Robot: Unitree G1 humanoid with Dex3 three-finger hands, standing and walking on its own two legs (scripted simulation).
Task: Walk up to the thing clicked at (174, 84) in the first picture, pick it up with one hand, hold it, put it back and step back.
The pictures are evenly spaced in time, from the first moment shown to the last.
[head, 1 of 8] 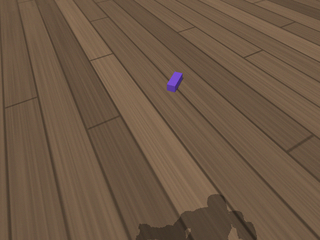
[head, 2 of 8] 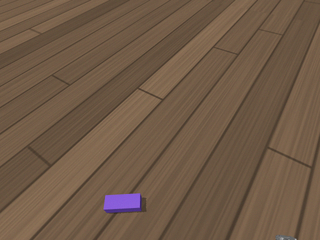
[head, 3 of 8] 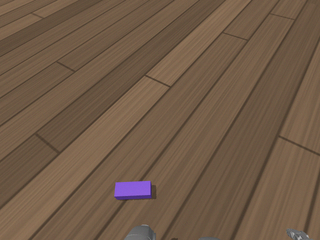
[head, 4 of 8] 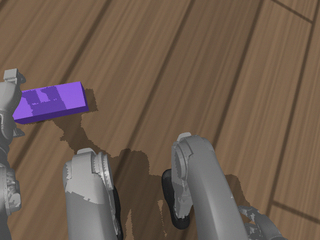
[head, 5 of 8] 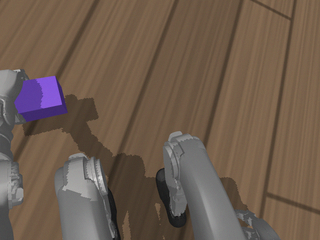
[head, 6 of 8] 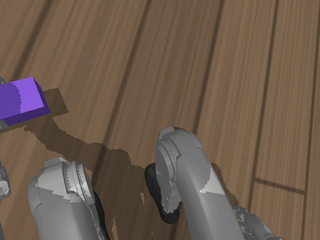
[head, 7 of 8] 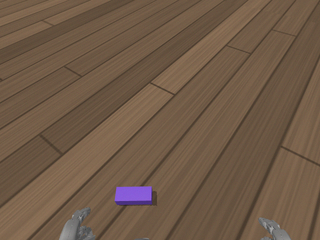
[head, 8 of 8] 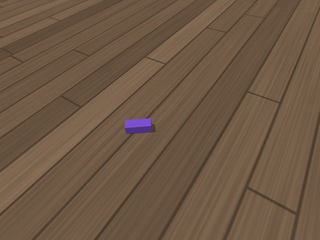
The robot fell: no
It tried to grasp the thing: yes
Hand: left
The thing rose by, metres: 0.66
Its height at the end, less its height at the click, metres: +0.00
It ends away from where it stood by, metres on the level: 0.01
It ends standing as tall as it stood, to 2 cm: yes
